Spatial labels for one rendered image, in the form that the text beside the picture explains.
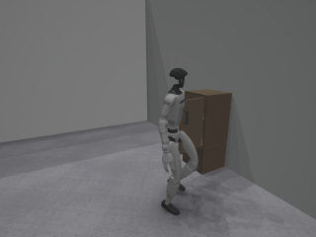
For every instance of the right robot upper arm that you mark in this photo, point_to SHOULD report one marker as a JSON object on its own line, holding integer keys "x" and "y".
{"x": 168, "y": 103}

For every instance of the left robot shin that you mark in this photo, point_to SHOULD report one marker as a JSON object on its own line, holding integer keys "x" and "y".
{"x": 186, "y": 171}

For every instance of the right robot forearm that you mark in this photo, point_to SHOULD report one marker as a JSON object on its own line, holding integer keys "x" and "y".
{"x": 164, "y": 136}

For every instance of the robot right foot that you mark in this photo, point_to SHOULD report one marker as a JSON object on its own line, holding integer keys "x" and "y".
{"x": 170, "y": 208}

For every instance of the cupboard door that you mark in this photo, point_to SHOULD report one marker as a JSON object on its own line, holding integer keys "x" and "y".
{"x": 194, "y": 127}

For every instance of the right robot hand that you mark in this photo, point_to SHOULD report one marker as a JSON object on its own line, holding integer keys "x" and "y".
{"x": 167, "y": 158}

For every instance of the handle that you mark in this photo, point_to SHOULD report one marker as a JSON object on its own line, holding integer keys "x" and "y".
{"x": 187, "y": 117}

